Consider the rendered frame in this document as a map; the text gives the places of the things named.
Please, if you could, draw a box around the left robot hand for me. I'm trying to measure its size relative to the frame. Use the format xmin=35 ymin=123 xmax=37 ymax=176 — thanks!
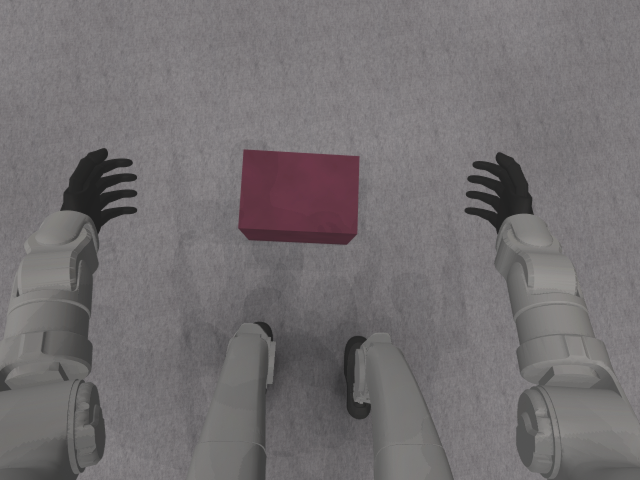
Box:
xmin=60 ymin=148 xmax=137 ymax=234

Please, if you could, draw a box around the robot right forearm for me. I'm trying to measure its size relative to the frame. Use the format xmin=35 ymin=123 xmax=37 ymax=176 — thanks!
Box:
xmin=494 ymin=214 xmax=640 ymax=433

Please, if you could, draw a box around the left robot upper arm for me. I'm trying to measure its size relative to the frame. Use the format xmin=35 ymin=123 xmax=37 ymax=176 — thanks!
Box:
xmin=0 ymin=379 xmax=106 ymax=480

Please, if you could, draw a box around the carton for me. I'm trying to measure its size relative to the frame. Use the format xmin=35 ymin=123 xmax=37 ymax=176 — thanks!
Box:
xmin=238 ymin=149 xmax=359 ymax=245

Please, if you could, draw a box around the robot left forearm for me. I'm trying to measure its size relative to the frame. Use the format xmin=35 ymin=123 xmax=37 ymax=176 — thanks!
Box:
xmin=0 ymin=210 xmax=99 ymax=392

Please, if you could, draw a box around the robot left thigh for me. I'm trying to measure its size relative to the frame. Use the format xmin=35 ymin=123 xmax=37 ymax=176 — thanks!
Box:
xmin=186 ymin=333 xmax=276 ymax=480

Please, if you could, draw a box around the right robot upper arm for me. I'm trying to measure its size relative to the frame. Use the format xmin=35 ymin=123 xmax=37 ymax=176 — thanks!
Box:
xmin=516 ymin=385 xmax=640 ymax=480

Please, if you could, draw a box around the robot left foot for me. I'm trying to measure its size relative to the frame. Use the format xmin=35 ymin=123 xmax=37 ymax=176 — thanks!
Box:
xmin=254 ymin=322 xmax=273 ymax=341

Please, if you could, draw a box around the right robot hand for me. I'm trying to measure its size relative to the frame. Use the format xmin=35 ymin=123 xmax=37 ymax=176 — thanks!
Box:
xmin=465 ymin=152 xmax=534 ymax=234

